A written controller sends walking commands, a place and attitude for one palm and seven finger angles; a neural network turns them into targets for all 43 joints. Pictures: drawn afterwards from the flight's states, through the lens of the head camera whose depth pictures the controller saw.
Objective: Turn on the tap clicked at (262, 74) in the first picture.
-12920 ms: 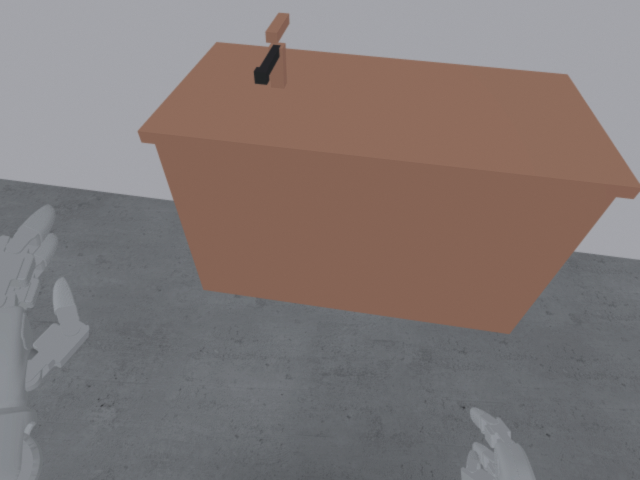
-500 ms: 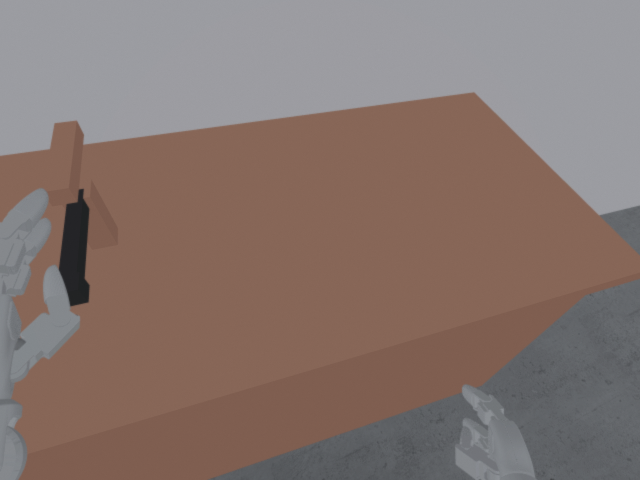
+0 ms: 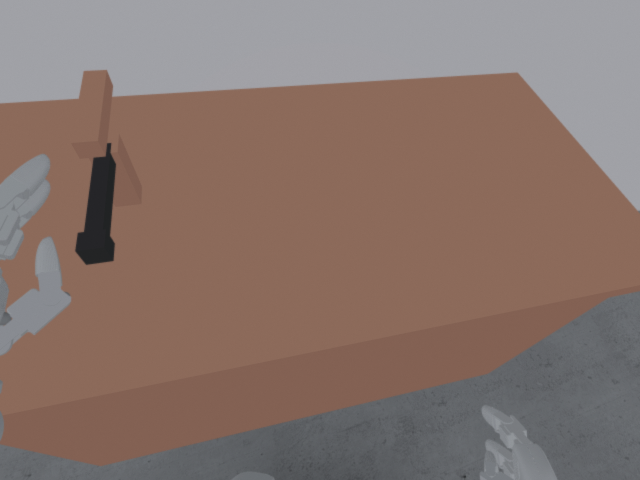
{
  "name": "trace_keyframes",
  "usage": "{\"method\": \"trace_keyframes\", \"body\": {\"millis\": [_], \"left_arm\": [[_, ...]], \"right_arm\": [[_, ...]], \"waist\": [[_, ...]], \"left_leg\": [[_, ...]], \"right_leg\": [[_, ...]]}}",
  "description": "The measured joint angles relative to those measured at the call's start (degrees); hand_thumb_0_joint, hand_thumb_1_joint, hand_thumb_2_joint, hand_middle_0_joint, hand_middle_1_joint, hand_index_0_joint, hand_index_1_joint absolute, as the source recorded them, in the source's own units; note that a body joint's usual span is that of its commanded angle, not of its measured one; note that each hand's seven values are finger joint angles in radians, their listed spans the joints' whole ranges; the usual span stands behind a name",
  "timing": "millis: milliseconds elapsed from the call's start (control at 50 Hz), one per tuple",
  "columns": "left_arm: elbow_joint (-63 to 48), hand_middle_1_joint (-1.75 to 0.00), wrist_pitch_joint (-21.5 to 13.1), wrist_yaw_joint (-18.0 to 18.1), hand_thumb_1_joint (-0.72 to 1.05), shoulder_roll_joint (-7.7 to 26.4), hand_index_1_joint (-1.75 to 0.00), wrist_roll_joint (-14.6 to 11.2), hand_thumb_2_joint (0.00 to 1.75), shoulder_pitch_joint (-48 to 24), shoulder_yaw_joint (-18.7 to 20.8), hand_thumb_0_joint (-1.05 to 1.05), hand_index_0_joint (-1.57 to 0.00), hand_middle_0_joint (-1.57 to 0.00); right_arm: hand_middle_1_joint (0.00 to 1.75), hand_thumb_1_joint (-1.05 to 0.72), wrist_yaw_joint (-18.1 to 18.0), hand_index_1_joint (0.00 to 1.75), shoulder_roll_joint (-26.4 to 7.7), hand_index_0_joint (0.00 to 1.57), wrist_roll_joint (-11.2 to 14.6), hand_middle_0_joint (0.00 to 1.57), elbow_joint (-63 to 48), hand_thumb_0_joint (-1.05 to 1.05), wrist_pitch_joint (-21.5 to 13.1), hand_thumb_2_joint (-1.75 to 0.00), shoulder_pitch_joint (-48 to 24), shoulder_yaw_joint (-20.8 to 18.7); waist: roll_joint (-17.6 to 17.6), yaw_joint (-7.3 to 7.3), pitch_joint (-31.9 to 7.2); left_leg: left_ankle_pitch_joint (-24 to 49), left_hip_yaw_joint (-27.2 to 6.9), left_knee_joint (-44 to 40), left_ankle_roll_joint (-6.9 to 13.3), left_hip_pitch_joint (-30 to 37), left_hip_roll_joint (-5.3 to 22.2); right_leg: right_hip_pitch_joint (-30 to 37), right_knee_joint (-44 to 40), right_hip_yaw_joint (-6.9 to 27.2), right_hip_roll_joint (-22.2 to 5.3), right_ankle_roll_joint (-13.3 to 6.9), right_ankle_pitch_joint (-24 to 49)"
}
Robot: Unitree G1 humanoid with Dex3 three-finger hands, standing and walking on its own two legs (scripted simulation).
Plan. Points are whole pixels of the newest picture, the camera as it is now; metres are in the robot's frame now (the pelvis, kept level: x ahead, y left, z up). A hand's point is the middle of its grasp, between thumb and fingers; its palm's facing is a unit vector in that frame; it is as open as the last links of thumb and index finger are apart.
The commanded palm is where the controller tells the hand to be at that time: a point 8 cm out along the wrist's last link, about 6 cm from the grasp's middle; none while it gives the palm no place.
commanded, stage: turn the palm inward beside the body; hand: left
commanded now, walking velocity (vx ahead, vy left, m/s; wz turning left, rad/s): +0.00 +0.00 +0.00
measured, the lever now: (95, 247) +0.32 +0.29 +0.09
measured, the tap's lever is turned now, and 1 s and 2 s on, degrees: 0 0 0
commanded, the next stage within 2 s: none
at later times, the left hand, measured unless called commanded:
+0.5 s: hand (72, 348) +0.19 +0.23 +0.16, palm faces +0.42 -0.84 -0.36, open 7.5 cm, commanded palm +0.15 +0.26 +0.17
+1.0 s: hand (145, 346) +0.20 +0.18 +0.14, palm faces +0.37 -0.88 -0.29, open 7.5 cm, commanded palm +0.16 +0.23 +0.16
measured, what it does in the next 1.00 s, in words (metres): shifts its weight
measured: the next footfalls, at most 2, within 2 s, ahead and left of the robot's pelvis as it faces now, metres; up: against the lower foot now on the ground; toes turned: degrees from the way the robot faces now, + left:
none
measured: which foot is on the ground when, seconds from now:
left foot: down 0.00-1.00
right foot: down 0.00-1.00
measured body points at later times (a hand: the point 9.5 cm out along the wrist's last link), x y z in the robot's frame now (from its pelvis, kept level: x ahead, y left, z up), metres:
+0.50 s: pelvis -0.02 -0.03 -0.02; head -0.03 -0.04 +0.43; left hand +0.16 +0.27 +0.18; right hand +0.19 -0.23 -0.09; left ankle +0.01 +0.09 -0.73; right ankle +0.01 -0.13 -0.73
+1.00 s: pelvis +0.02 -0.06 -0.02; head +0.01 -0.09 +0.43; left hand +0.18 +0.23 +0.16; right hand +0.20 -0.31 -0.10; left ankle +0.01 +0.09 -0.73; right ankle +0.01 -0.13 -0.73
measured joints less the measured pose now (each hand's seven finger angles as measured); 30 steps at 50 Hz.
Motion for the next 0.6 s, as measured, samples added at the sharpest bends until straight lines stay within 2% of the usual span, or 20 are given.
{"method": "trace_keyframes", "body": {"millis": [20,40,80,120,160,200,240,280,340,380,420,460,540,600], "left_arm": [[0.53,-0.3,1.04,-0.81,0.88,2.29,-0.3,1.91,0.9,-4.16,0.41,0.02,-0.21,-0.22],[1.52,-0.3,2.36,-1.58,0.88,3.65,-0.3,1.96,0.9,-8.33,0.6,0.02,-0.21,-0.22],[3.58,-0.3,6.2,-4.0,0.88,2.56,-0.3,-0.19,0.9,-14.5,1.63,0.02,-0.21,-0.22],[4.05,-0.3,12.06,-6.04,0.88,-1.25,-0.3,-2.75,0.9,-15.88,2.1,0.02,-0.21,-0.21],[2.44,-0.3,17.85,-7.41,0.89,-4.63,-0.3,-1.94,0.9,-13.32,0.24,0.01,-0.2,-0.2],[-0.36,-0.3,21.1,-8.09,0.89,-6.5,-0.3,0.03,0.9,-8.09,-3.09,0.01,-0.2,-0.2],[-2.92,-0.3,20.97,-7.83,0.89,-7.01,-0.3,0.99,0.9,-2.69,-5.94,0.01,-0.2,-0.2],[-4.59,-0.3,18.26,-6.65,0.89,-6.9,-0.3,0.46,0.9,1.29,-6.99,0.02,-0.2,-0.21],[-5.83,-0.3,14.23,-3.02,0.88,-6.04,-0.3,0.23,0.9,2.89,-5.46,0.02,-0.21,-0.22],[-5.17,-0.3,12.8,-1.03,0.88,-6.34,-0.3,0.08,0.9,1.71,-3.27,0.02,-0.21,-0.22],[-3.61,-0.3,13.45,-0.29,0.88,-6.95,-0.3,0.01,0.9,-0.47,-1.35,0.02,-0.21,-0.22],[-1.97,-0.3,15.53,-0.89,0.88,-7.79,-0.3,-0.58,0.9,-2.25,-0.6,0.02,-0.21,-0.21],[-0.33,-0.3,19.5,-3.1,0.89,-8.44,-0.3,-1.24,0.9,-2.49,-2.29,0.01,-0.2,-0.21],[-0.4,-0.3,19.27,-3.88,0.89,-7.75,-0.3,-2.11,0.9,-0.52,-3.55,0.02,-0.2,-0.21]], "right_arm": [[0.3,-0.9,-0.88,0.3,0.0,0.2,-0.96,0.2,-0.42,0.02,0.17,-0.9,0.74,-0.02],[0.3,-0.9,-0.79,0.3,0.04,0.2,-1.62,0.2,-0.28,0.02,0.65,-0.9,0.85,-0.09],[0.3,-0.9,0.14,0.3,0.01,0.2,-1.62,0.2,1.16,0.02,1.42,-0.9,-0.76,0.43],[0.3,-0.9,0.6,0.3,0.5,0.2,-0.22,0.2,1.95,0.02,2.32,-0.9,-3.27,1.2],[0.3,-0.9,0.92,0.3,1.53,0.2,0.45,0.2,0.87,0.02,2.93,-0.9,-5.03,1.75],[0.3,-0.9,1.09,0.3,2.89,0.2,0.59,0.2,-1.08,0.02,3.42,-0.9,-6.56,2.53],[0.3,-0.9,0.93,0.3,4.49,0.2,-0.02,0.2,-2.94,0.02,3.58,-0.9,-7.59,3.27],[0.3,-0.9,0.5,0.3,5.98,0.2,-0.65,0.2,-3.92,0.02,3.52,-0.9,-8.0,3.64],[0.3,-0.9,-0.32,0.3,6.77,0.21,-0.9,0.21,-3.68,0.01,3.51,-0.9,-7.58,3.63],[0.3,-0.9,-0.89,0.3,6.29,0.21,-0.89,0.21,-2.53,0.01,3.73,-0.9,-7.15,3.54],[0.3,-0.9,-1.61,0.3,5.24,0.21,-0.55,0.21,-1.09,0.01,4.2,-0.9,-6.71,3.59],[0.3,-0.9,-2.58,0.3,4.08,0.21,-0.3,0.21,0.21,0.01,4.59,-0.9,-6.1,3.53],[0.3,-0.9,-4.59,0.3,2.4,0.21,0.29,0.21,1.53,0.02,4.2,-0.9,-4.67,3.08],[0.3,-0.9,-5.5,0.3,2.11,0.21,0.31,0.21,2.0,0.02,3.14,-0.9,-3.87,2.21]], "waist": [[-0.15,1.72,0.16],[-0.05,2.69,-0.17],[0.8,3.42,-1.53],[1.85,3.35,-3.0],[2.68,2.6,-4.55],[3.06,1.7,-5.45],[2.94,1.01,-5.93],[2.41,0.99,-6.21],[1.97,2.27,-6.49],[2.3,2.8,-6.85],[2.93,3.24,-7.06],[3.68,3.47,-7.26],[4.75,3.13,-7.49],[4.9,2.39,-7.8]], "left_leg": [[-0.34,0.02,0.99,0.04,-0.37,-0.2],[-0.74,-0.07,2.01,0.06,-0.77,-0.47],[-1.55,0.13,3.68,0.1,-1.14,-0.63],[-1.99,1.35,3.98,0.3,-0.44,-0.53],[-2.05,2.48,3.83,0.58,-0.05,-0.6],[-2.15,3.54,3.9,0.68,0.07,-0.58],[-2.36,4.27,4.29,0.51,-0.18,-0.33],[-2.68,4.44,5.13,0.05,-0.81,0.18],[-3.37,3.73,6.84,-0.9,-1.87,1.18],[-3.76,2.54,8.09,-1.4,-2.84,1.51],[-4.04,1.36,9.05,-1.8,-3.51,1.64],[-4.1,0.4,9.4,-2.16,-3.7,1.67],[-4.13,-0.61,9.03,-2.85,-3.14,1.92],[-4.36,-0.8,8.62,-3.42,-2.76,2.6]], "right_leg": [[-0.57,1.32,0.09,-0.1,-0.69,-0.26],[-1.07,2.71,0.0,-0.35,-1.26,-0.81],[-1.53,4.45,0.19,-0.53,-1.3,-1.76],[-1.55,5.33,1.38,-0.45,-1.23,-1.98],[-1.9,6.06,2.51,-0.52,-1.0,-2.11],[-2.58,7.09,3.58,-0.49,-0.97,-2.41],[-3.38,8.12,4.31,-0.22,-1.02,-2.71],[-4.16,9.04,4.45,0.27,-1.16,-2.95],[-4.8,10.01,3.67,1.22,-1.8,-3.31],[-5.12,10.6,2.44,1.49,-2.09,-3.65],[-5.28,11.19,1.25,1.59,-2.48,-4.11],[-5.14,11.46,0.28,1.61,-2.87,-4.47],[-4.55,11.52,-0.71,1.85,-3.63,-5.03],[-4.37,11.35,-0.9,2.52,-4.23,-5.37]]}}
